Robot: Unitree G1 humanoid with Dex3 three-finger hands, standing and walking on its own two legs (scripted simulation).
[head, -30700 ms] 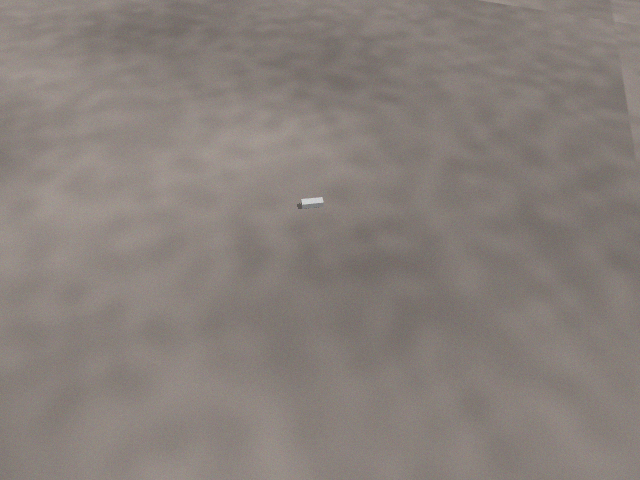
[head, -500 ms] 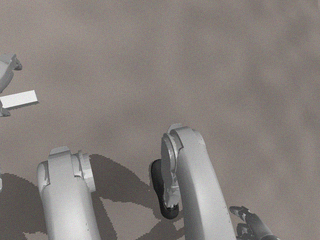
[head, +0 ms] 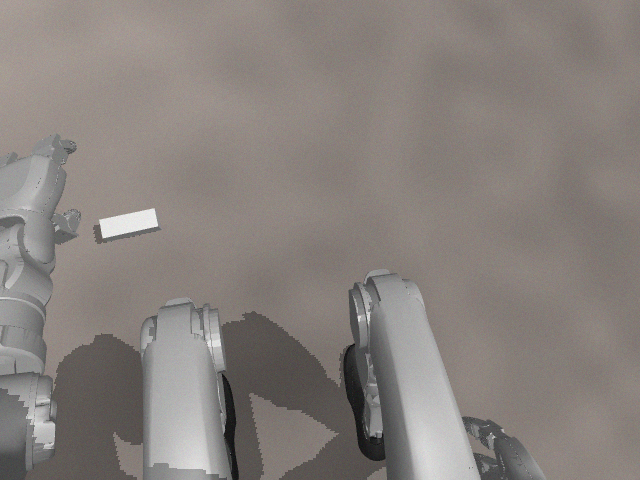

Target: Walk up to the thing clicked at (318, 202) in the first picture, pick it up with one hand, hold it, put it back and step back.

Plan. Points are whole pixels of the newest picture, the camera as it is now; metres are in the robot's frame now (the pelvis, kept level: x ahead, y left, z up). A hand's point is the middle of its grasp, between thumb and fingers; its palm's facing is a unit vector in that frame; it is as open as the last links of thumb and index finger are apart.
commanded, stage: home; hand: left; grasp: from above
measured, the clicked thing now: (131, 224) +0.48 +0.28 -0.36
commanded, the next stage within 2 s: none
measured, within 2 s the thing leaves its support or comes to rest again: neither
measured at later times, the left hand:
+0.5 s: hand (2, 374) +0.26 +0.22 +0.09, palm faces -0.04 -0.91 -0.42, open 7.4 cm
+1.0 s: hand out of the picture +0.22 +0.19 +0.29, palm faces +0.18 -0.96 -0.20, open 7.4 cm
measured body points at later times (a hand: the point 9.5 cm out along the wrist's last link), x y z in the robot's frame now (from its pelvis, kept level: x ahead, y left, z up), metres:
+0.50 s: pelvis +0.00 -0.01 +0.19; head +0.13 +0.03 +0.62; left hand +0.26 +0.27 +0.12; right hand +0.24 -0.23 +0.10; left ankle +0.07 +0.13 -0.34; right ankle +0.09 -0.15 -0.34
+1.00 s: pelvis +0.07 -0.01 +0.33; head +0.09 +0.00 +0.78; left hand +0.21 +0.24 +0.31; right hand +0.25 -0.24 +0.27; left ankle +0.07 +0.13 -0.34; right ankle +0.09 -0.15 -0.34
